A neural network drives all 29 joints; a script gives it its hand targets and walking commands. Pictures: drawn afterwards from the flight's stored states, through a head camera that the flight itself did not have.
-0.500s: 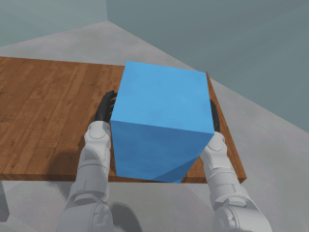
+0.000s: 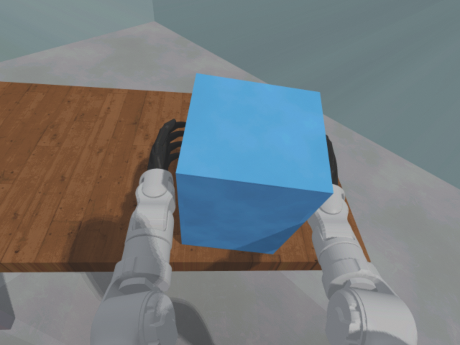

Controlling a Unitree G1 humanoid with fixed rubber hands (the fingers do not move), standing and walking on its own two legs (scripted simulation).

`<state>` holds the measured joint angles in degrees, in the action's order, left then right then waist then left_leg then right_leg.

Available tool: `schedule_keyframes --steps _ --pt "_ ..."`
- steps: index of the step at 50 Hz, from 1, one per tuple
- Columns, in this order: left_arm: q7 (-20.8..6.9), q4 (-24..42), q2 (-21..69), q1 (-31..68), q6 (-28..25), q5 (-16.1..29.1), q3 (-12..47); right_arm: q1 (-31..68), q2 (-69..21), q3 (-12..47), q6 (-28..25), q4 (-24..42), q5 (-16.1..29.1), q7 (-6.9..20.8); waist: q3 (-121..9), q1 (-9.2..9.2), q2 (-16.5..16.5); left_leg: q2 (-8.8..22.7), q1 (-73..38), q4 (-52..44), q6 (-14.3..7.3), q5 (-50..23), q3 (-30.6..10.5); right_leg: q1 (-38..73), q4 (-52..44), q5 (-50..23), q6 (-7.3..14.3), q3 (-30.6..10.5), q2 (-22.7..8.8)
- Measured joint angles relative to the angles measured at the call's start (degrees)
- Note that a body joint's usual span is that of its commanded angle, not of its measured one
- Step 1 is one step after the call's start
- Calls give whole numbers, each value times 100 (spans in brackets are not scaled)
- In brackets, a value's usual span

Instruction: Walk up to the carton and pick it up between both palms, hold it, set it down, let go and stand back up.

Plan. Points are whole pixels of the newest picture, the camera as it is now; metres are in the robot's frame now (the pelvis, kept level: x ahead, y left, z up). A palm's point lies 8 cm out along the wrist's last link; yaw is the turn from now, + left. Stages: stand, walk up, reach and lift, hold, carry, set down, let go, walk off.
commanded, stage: reach and lift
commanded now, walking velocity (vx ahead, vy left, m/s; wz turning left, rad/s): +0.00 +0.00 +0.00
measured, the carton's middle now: (241, 178) +0.40 +0.03 +0.08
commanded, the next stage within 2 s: none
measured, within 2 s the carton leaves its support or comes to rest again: neither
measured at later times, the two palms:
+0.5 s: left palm (150, 149) +0.36 +0.18 +0.16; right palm (331, 158) +0.39 -0.11 +0.16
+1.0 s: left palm (142, 117) +0.35 +0.18 +0.23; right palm (353, 130) +0.38 -0.11 +0.23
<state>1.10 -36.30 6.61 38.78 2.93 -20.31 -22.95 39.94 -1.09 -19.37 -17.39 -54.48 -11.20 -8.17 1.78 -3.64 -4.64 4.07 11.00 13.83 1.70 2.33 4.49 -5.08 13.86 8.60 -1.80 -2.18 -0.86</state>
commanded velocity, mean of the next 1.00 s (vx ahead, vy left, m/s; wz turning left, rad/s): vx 0.00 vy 0.00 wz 0.00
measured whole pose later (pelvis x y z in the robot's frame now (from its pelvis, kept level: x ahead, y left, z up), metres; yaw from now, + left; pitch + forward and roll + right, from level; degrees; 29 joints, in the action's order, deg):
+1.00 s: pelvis -0.01 -0.01 +0.00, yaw +3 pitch -9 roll +0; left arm -2.7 -12.6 1.2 45.7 42.4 -23.0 -20.0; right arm 51.4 1.9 -5.7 12.6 -44.0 9.1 -10.6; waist 1.9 4.3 -6.6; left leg 3.3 3.8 16.9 1.8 3.6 1.6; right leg 2.9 18.1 11.6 -1.5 0.8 -1.3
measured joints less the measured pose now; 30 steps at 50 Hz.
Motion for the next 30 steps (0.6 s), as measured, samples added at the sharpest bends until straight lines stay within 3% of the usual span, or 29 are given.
schedule_keyframes --steps 7,14,30 --pt "94 594 -65 -359 258 296 369 -214 71 637 119 341 753 -63 -11 46 -8 71 -1 121 62 105 -46 85 -33 34 44 39 69" --pt "86 1307 -157 -489 841 364 551 -236 153 1171 507 763 1287 -187 12 150 5 92 -151 129 104 131 -152 259 13 114 86 143 102" --pt "-435 2764 -309 -569 2664 28 432 -200 159 1963 1903 1681 1840 -529 343 542 -150 -26 -856 146 91 173 -306 964 205 317 72 315 3"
